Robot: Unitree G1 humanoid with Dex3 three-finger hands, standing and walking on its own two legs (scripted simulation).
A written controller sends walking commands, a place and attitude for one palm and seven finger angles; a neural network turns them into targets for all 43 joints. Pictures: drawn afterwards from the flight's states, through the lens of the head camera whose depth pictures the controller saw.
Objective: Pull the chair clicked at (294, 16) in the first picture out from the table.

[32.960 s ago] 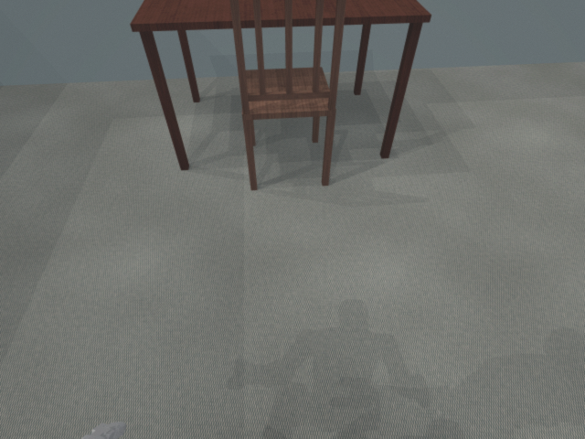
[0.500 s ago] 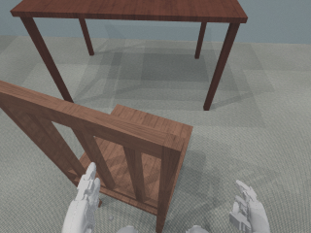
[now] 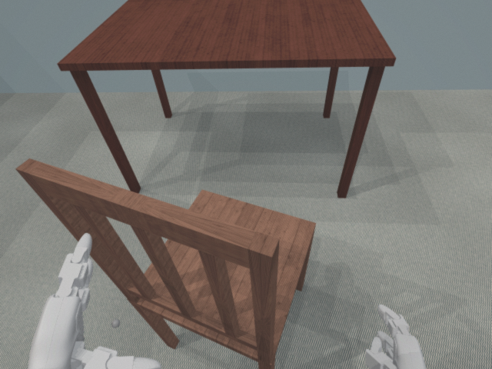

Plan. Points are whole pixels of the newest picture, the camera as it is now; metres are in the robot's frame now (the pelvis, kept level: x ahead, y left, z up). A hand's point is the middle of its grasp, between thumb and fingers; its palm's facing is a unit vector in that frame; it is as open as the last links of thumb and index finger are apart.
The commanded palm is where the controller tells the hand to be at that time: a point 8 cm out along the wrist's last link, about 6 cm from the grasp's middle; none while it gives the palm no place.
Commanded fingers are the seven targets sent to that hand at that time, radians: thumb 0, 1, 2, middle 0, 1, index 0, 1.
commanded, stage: draw the hand back to the body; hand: left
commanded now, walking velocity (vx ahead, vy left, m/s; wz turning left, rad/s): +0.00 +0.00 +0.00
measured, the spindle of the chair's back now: (170, 276) +0.28 +0.17 -0.03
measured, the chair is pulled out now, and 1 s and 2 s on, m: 0.62 0.62 0.62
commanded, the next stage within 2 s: step back with the hand held close in 0.90 s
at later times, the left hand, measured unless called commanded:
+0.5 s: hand (22, 249) +0.20 +0.27 +0.20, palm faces +0.47 -0.76 -0.44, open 9.7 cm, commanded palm +0.16 +0.31 +0.22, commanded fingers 0.00 0.90 0.90 -0.20 -0.30 -0.20 -0.30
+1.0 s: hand (21, 230) +0.22 +0.27 +0.21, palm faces +0.48 -0.76 -0.44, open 7.4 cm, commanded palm +0.17 +0.30 +0.22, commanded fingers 0.00 0.90 0.90 -0.20 -0.30 -0.20 -0.30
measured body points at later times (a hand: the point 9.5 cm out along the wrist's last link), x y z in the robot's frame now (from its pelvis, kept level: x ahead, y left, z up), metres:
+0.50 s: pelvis +0.01 +0.01 +0.04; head +0.00 -0.02 +0.49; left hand +0.17 +0.31 +0.22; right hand +0.21 -0.21 -0.05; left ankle -0.03 +0.14 -0.69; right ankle +0.00 -0.14 -0.69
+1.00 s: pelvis +0.02 +0.01 +0.05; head +0.02 -0.02 +0.49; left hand +0.19 +0.31 +0.23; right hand +0.21 -0.22 -0.05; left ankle -0.03 +0.14 -0.69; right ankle +0.00 -0.14 -0.69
